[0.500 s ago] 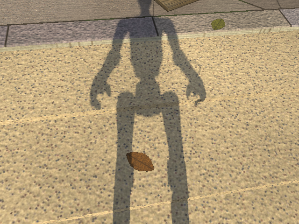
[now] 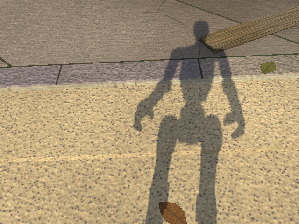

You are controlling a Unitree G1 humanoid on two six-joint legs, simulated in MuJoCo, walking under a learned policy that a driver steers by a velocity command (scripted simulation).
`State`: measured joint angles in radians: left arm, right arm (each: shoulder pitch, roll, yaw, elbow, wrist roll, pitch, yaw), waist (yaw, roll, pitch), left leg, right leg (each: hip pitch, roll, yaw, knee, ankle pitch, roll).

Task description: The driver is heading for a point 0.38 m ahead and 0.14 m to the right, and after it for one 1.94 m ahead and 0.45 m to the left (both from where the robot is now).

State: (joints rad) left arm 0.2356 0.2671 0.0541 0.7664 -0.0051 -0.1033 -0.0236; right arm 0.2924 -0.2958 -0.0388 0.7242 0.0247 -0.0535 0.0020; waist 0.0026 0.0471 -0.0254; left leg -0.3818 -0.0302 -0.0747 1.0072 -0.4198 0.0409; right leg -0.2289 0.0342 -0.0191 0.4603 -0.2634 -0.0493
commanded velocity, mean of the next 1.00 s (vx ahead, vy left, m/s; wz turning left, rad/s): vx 0.48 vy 0.00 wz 0.00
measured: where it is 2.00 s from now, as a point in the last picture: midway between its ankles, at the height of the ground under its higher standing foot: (142, 138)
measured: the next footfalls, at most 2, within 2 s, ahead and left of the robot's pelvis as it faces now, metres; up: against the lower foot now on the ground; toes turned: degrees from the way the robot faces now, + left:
left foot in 0.28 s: +0.36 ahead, +0.15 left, +0.04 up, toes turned -4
right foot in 0.68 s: +0.36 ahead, -0.12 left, +0.04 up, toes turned -15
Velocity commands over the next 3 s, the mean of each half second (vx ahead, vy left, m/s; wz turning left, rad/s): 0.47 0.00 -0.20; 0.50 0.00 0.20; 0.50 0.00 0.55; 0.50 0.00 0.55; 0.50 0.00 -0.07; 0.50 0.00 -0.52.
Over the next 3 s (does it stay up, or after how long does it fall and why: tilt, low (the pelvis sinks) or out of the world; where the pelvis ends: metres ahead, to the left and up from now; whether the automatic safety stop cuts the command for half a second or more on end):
stays up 1.40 0.47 0.10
